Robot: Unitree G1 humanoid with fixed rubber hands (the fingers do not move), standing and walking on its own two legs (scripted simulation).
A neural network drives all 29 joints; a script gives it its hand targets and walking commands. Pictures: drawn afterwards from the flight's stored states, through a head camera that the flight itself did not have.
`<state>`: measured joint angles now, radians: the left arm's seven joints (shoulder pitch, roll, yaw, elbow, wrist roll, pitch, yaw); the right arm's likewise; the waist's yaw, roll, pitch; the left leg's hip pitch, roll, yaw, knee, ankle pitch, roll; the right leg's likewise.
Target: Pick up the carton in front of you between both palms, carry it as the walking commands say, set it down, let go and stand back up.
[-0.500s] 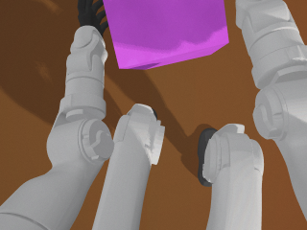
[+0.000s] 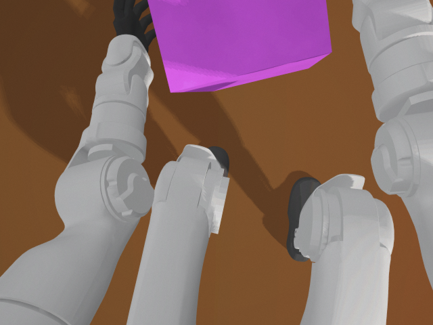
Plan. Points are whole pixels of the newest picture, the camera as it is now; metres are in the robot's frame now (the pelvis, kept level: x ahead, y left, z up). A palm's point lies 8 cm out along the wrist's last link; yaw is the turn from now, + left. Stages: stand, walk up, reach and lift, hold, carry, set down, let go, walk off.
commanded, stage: set down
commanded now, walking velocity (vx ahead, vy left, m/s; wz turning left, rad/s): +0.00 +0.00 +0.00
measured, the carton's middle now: (241, 16) +0.53 +0.08 -0.26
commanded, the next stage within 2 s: let go in 1.22 s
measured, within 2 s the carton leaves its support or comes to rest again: neither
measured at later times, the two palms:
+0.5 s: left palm (71, 23) +0.47 +0.26 -0.08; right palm out of the picture +0.60 -0.09 -0.08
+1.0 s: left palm out of the picture +0.47 +0.26 +0.07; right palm out of the picture +0.61 -0.11 +0.07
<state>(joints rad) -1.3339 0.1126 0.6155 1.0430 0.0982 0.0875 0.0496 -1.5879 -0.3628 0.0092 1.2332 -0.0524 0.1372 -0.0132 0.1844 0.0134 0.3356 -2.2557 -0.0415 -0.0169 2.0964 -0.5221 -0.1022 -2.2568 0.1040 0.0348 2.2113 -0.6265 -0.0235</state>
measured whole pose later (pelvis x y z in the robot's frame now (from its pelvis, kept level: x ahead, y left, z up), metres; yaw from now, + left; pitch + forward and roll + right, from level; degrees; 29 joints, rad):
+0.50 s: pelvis +0.00 +0.01 +0.04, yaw +1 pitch +40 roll +3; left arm -1.19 0.14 0.32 0.79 -0.19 0.15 0.21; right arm -1.54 -0.50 0.07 1.14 0.11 0.21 0.00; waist 0.20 -0.02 0.21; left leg -2.20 -0.03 0.01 1.96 -0.47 -0.03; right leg -2.15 0.03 0.03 2.07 -0.62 -0.01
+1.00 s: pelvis +0.02 +0.01 +0.16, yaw +0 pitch +48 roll +3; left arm -1.01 0.10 0.39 0.63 -0.11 0.23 0.15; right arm -1.38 -0.45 -0.04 1.02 -0.01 0.28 0.05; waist 0.20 -0.05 -0.03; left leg -1.95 -0.03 0.00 1.50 -0.39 -0.04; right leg -1.92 0.05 0.04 1.60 -0.51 -0.01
